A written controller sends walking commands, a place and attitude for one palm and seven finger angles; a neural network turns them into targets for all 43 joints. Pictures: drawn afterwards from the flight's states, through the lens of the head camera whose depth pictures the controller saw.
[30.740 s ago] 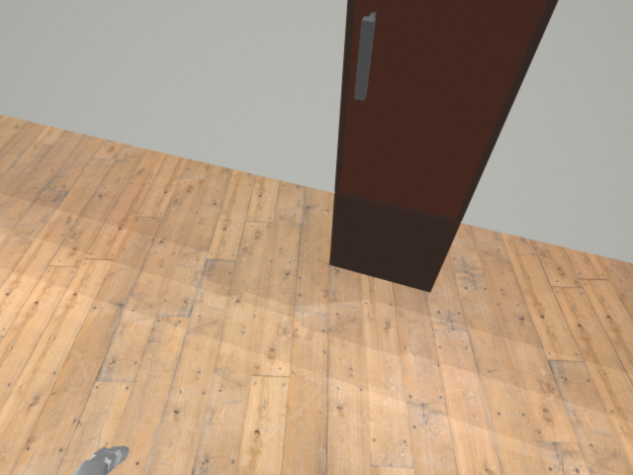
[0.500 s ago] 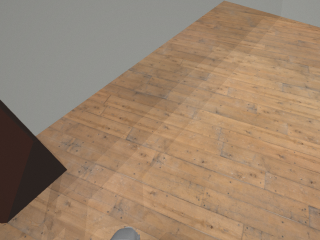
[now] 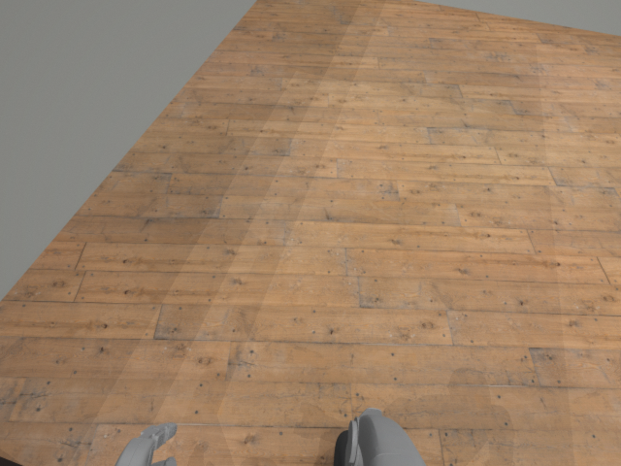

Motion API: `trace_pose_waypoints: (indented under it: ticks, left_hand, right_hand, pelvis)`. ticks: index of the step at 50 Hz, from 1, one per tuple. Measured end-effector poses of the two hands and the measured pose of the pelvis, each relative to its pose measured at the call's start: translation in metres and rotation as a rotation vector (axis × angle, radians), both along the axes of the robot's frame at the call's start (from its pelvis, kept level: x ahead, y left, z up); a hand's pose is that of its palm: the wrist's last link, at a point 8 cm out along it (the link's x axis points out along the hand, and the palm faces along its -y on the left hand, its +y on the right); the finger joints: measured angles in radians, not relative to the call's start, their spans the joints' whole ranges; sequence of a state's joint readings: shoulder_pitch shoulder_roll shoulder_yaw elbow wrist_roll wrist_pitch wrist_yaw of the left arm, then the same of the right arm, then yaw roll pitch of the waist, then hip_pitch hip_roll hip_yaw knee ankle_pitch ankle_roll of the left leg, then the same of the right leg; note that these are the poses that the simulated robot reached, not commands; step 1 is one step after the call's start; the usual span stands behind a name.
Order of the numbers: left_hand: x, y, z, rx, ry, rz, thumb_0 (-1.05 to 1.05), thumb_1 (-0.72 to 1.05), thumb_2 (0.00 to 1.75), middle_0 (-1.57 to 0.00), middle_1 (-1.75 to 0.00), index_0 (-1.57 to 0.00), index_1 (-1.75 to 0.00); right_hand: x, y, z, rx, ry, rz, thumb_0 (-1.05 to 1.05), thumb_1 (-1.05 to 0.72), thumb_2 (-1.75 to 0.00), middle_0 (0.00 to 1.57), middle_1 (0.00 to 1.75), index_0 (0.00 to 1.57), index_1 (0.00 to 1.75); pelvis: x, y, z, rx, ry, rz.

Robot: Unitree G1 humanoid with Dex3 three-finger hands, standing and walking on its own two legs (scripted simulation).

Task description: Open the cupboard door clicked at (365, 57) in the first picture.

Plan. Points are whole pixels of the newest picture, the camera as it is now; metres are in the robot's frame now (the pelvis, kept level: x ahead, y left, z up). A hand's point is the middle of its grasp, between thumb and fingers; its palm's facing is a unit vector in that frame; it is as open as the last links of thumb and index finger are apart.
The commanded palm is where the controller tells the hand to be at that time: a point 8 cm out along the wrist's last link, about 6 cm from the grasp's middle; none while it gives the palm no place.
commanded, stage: walk to a spot facing it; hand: left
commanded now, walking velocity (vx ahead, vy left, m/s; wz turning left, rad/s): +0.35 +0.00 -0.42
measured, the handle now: out of the picture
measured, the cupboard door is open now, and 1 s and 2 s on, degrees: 45 45 45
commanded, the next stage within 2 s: turn to face it in 0.68 s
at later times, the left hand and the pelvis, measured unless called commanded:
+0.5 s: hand (246, 382) +0.25 +0.11 -0.15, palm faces -0.05 -0.97 -0.25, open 7.3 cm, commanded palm none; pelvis +0.26 -0.08 +0.01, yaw -9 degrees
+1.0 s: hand (286, 206) +0.61 +0.06 -0.17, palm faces -0.11 -0.97 -0.21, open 7.2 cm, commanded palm none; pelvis +0.53 -0.12 +0.01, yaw -7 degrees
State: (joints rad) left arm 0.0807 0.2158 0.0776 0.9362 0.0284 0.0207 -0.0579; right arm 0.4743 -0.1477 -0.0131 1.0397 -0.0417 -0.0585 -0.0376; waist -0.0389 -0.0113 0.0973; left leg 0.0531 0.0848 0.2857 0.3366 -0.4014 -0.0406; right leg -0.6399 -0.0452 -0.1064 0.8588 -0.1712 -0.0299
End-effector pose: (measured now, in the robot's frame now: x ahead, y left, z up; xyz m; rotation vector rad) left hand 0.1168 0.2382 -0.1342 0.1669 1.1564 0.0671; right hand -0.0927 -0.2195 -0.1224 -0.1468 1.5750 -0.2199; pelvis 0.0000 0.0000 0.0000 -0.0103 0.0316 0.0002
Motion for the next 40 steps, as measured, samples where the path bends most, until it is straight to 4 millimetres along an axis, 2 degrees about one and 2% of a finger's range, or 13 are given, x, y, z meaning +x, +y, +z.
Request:
trace_pose_waypoints:
  ticks: [3, 5, 6, 8, 13, 18, 22, 29, 32, 34, 36, 38, 40]
  left_hand:
    - [0.068, -0.024, -0.003, 0.006, -0.062, -0.072, 0.00, 0.91, 0.90, -0.19, -0.30, -0.19, -0.30]
    - [0.104, -0.039, -0.006, 0.018, -0.117, -0.093, 0.00, 0.91, 0.90, -0.20, -0.30, -0.19, -0.30]
    - [0.116, -0.046, -0.006, 0.024, -0.135, -0.095, 0.00, 0.91, 0.90, -0.20, -0.30, -0.20, -0.30]
    - [0.129, -0.055, -0.003, 0.033, -0.130, -0.091, 0.00, 0.91, 0.90, -0.20, -0.30, -0.20, -0.30]
    - [0.132, -0.072, 0.010, 0.061, -0.010, -0.078, 0.00, 0.91, 0.90, -0.20, -0.30, -0.20, -0.30]
    - [0.138, -0.069, 0.023, 0.110, 0.071, -0.038, -0.01, 0.95, 0.90, -0.20, -0.30, -0.20, -0.30]
    - [0.135, -0.076, 0.022, 0.109, 0.156, 0.001, -0.01, 0.94, 0.90, -0.20, -0.30, -0.20, -0.30]
    - [0.126, -0.101, 0.009, 0.066, 0.367, 0.072, 0.00, 0.91, 0.90, -0.20, -0.30, -0.20, -0.30]
    - [0.131, -0.110, 0.003, 0.042, 0.467, 0.088, 0.00, 0.91, 0.90, -0.20, -0.30, -0.20, -0.30]
    - [0.144, -0.113, -0.002, 0.026, 0.520, 0.088, 0.00, 0.91, 0.90, -0.20, -0.30, -0.20, -0.30]
    - [0.169, -0.114, -0.007, 0.011, 0.546, 0.072, 0.00, 0.91, 0.90, -0.20, -0.30, -0.20, -0.30]
    - [0.208, -0.114, -0.010, 0.008, 0.519, 0.043, 0.00, 0.91, 0.90, -0.20, -0.30, -0.20, -0.30]
    - [0.258, -0.114, -0.012, 0.003, 0.453, 0.019, 0.01, 0.91, 0.90, -0.20, -0.30, -0.20, -0.30]
  right_hand:
    - [-0.008, 0.000, -0.008, 0.029, 0.096, -0.073, 0.01, -0.91, -0.90, 0.20, 0.30, 0.20, 0.30]
    - [-0.001, -0.006, -0.017, 0.054, 0.144, -0.110, 0.01, -0.91, -0.90, 0.20, 0.30, 0.20, 0.30]
    - [0.009, -0.010, -0.020, 0.062, 0.152, -0.127, 0.01, -0.91, -0.90, 0.20, 0.30, 0.20, 0.30]
    - [0.041, -0.021, -0.025, 0.064, 0.114, -0.147, 0.01, -0.91, -0.90, 0.20, 0.30, 0.20, 0.30]
    - [0.167, -0.053, -0.022, 0.050, -0.131, -0.129, 0.01, -0.91, -0.90, 0.20, 0.30, 0.20, 0.30]
    - [0.283, -0.076, -0.017, 0.055, -0.319, -0.091, 0.01, -0.91, -0.90, 0.20, 0.30, 0.20, 0.30]
    - [0.358, -0.086, -0.016, 0.061, -0.391, -0.068, 0.01, -0.91, -0.90, 0.20, 0.30, 0.19, 0.30]
    - [0.479, -0.092, -0.019, 0.064, -0.447, -0.015, 0.01, -0.91, -0.90, 0.20, 0.30, 0.19, 0.30]
    - [0.527, -0.092, -0.021, 0.054, -0.469, 0.004, 0.01, -0.91, -0.90, 0.20, 0.30, 0.19, 0.30]
    - [0.553, -0.091, -0.023, 0.037, -0.482, 0.002, 0.01, -0.91, -0.90, 0.20, 0.30, 0.20, 0.30]
    - [0.566, -0.093, -0.023, 0.012, -0.489, -0.019, 0.01, -0.91, -0.90, 0.20, 0.30, 0.20, 0.30]
    - [0.565, -0.095, -0.021, -0.002, -0.459, -0.047, 0.01, -0.91, -0.90, 0.20, 0.30, 0.20, 0.30]
    - [0.558, -0.096, -0.018, -0.014, -0.394, -0.068, 0.00, -0.91, -0.90, 0.20, 0.30, 0.20, 0.30]
  pelvis:
    - [0.035, -0.013, -0.011, 0.006, -0.006, -0.029]
    - [0.060, -0.026, -0.021, 0.028, -0.016, -0.046]
    - [0.070, -0.032, -0.023, 0.033, -0.021, -0.062]
    - [0.087, -0.041, -0.019, 0.036, -0.037, -0.073]
    - [0.131, -0.058, 0.002, 0.049, -0.030, -0.106]
    - [0.180, -0.071, 0.011, 0.055, -0.008, -0.137]
    - [0.223, -0.076, 0.011, 0.053, -0.006, -0.154]
    - [0.304, -0.082, 0.000, 0.047, 0.000, -0.176]
    - [0.343, -0.083, -0.008, 0.042, -0.001, -0.175]
    - [0.372, -0.083, -0.013, 0.024, -0.006, -0.176]
    - [0.397, -0.084, -0.016, 0.017, -0.009, -0.191]
    - [0.418, -0.085, -0.013, 0.023, -0.020, -0.202]
    - [0.439, -0.087, -0.007, 0.021, -0.023, -0.203]
